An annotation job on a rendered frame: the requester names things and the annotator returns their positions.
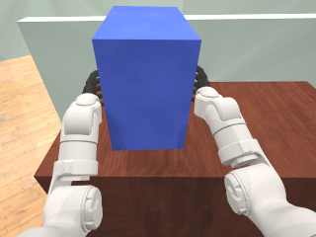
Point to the robot right forearm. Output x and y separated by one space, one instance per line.
236 145

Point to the right robot upper arm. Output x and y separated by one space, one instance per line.
257 192

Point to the robot left forearm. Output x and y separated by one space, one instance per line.
78 143

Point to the carton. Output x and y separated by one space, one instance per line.
147 61

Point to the right robot hand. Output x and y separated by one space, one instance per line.
202 81

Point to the left robot hand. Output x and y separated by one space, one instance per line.
91 88

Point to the pedestal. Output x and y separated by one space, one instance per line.
181 192

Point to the left robot upper arm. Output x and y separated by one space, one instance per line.
70 211

